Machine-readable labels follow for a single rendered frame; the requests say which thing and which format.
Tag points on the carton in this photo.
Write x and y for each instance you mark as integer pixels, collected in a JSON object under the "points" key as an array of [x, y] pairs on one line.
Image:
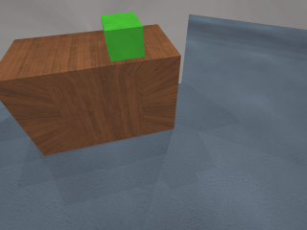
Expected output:
{"points": [[124, 36]]}

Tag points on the pedestal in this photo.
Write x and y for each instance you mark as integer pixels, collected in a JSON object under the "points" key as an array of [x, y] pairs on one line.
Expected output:
{"points": [[66, 94]]}

